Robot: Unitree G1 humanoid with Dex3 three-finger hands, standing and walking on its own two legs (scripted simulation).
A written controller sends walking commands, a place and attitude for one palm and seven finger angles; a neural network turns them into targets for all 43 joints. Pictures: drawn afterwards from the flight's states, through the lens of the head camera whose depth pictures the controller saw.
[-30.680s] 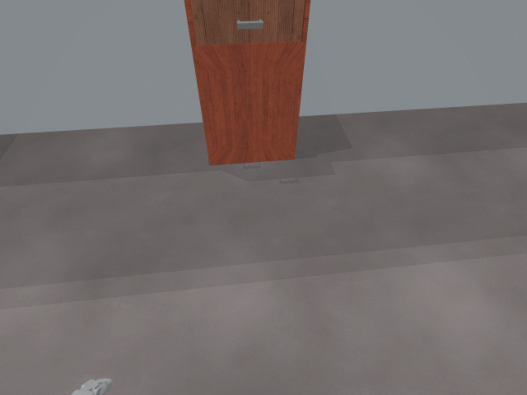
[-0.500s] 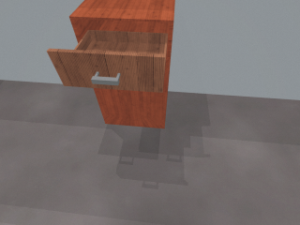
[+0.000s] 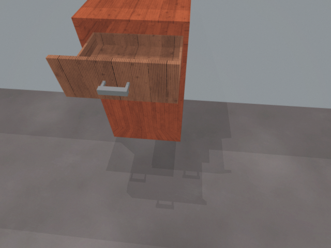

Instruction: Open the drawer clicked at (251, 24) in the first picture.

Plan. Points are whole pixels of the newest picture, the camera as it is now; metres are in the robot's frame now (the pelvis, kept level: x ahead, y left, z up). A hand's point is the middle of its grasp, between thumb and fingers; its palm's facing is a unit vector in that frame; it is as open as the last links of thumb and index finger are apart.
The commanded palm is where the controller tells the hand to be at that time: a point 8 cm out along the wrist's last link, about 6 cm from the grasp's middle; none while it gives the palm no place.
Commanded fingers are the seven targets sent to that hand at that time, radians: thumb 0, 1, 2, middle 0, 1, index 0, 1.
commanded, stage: come to a stop and stand still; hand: left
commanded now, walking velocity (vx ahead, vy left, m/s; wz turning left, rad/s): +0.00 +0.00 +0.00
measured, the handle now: (114, 87) +0.62 +0.22 +0.00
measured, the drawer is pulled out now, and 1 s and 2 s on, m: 0.29 0.29 0.29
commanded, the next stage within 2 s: look again from close up in 1.04 s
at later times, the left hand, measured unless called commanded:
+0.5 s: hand out of the picture +0.08 +0.22 -0.16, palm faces +0.01 -0.95 -0.30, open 7.3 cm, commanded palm none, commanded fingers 0.00 0.90 0.90 -0.20 -0.30 -0.20 -0.30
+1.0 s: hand out of the picture +0.01 +0.23 -0.17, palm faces -0.02 -0.96 -0.28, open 7.3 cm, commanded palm none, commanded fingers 0.00 0.90 0.90 -0.20 -0.30 -0.20 -0.30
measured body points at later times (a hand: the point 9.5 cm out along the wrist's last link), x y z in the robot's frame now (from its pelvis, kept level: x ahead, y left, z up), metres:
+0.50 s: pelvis +0.00 +0.00 -0.01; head -0.03 +0.00 +0.44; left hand +0.08 +0.27 -0.13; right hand +0.08 -0.27 -0.14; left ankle +0.00 +0.10 -0.74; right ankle +0.02 -0.10 -0.74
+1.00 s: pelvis -0.03 +0.01 +0.00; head -0.04 +0.01 +0.45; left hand +0.01 +0.28 -0.15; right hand +0.01 -0.26 -0.15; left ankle +0.00 +0.10 -0.74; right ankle +0.02 -0.10 -0.74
